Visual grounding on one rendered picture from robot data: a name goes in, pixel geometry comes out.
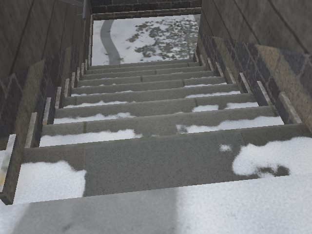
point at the stairs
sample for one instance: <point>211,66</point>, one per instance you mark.
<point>153,99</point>

